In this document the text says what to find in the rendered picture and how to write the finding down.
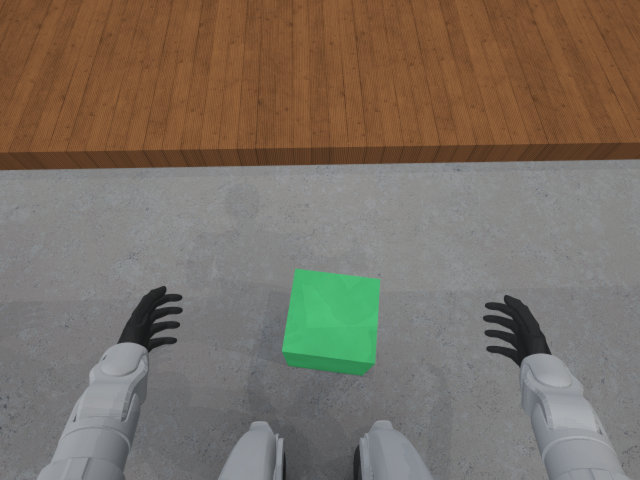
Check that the left robot forearm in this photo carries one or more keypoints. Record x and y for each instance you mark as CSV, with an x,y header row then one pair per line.
x,y
99,433

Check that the left robot thigh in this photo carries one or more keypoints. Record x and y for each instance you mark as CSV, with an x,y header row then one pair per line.
x,y
258,455

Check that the left robot hand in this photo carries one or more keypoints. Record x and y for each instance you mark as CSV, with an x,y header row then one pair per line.
x,y
140,328

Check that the right robot hand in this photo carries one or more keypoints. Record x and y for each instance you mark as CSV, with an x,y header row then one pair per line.
x,y
527,338

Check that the carton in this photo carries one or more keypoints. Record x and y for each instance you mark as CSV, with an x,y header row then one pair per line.
x,y
332,322

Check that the right robot thigh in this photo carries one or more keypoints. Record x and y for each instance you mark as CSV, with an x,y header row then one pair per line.
x,y
386,454

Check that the robot thigh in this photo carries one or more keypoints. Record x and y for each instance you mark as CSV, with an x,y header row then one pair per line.
x,y
258,455
386,454

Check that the right robot forearm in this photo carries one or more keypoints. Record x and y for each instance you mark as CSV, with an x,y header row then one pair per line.
x,y
572,441

